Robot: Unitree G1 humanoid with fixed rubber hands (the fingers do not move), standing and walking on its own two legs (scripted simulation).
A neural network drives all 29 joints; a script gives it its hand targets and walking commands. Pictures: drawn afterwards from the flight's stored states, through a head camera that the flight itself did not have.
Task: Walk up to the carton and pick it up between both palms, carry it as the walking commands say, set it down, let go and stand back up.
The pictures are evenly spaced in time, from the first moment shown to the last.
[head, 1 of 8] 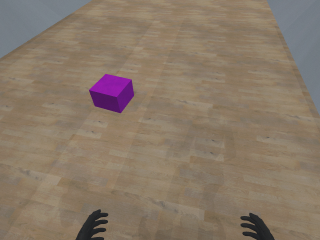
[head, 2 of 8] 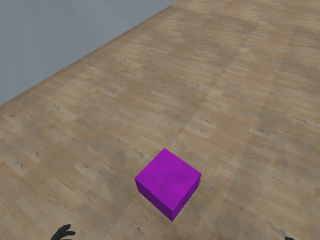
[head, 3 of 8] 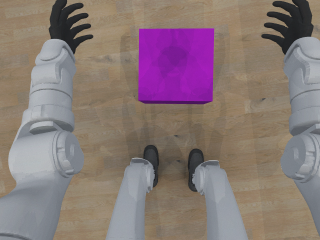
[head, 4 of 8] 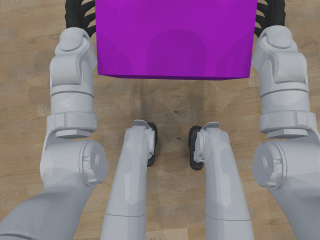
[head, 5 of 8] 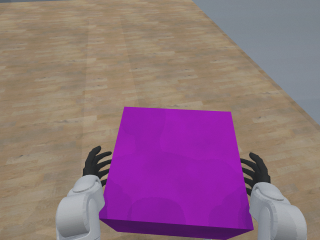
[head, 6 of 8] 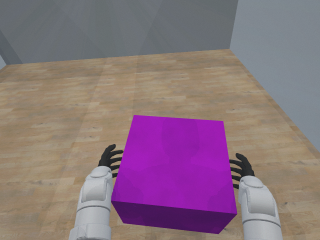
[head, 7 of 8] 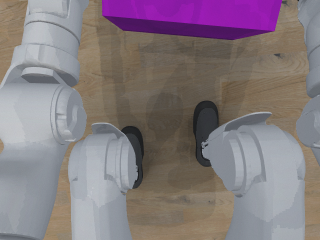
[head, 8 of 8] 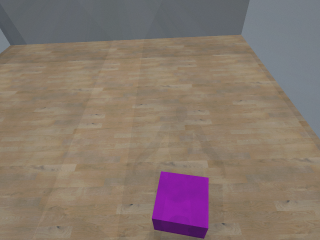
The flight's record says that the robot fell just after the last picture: no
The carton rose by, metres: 0.71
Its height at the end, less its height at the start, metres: +0.00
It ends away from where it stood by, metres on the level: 2.89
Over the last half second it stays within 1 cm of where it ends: yes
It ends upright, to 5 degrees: yes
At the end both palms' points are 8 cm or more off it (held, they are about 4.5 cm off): yes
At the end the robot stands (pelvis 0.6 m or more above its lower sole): yes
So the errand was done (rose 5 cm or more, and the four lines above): yes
